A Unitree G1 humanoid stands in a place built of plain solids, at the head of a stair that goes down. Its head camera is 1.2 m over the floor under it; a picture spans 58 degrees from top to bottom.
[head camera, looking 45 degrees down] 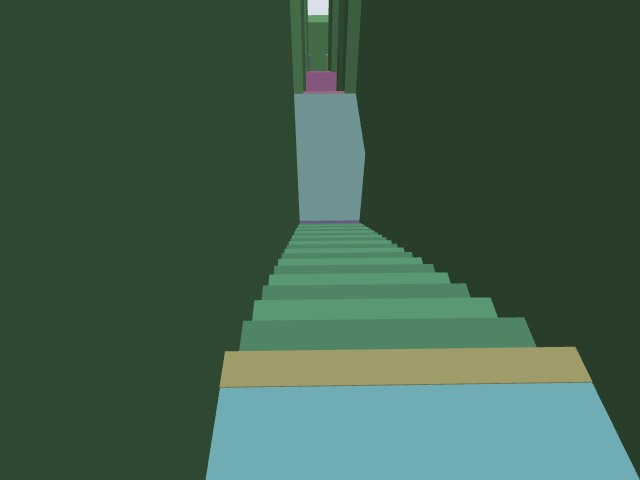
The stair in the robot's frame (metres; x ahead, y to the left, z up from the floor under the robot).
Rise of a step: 0.21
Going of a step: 0.26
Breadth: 1.10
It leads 1 degrees to the left of straight ahead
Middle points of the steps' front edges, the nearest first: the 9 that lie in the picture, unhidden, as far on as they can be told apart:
0.72 -0.25 0.00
0.98 -0.25 -0.21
1.23 -0.25 -0.42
1.49 -0.24 -0.63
1.75 -0.24 -0.84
2.00 -0.23 -1.05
2.26 -0.23 -1.26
2.52 -0.23 -1.47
2.77 -0.22 -1.68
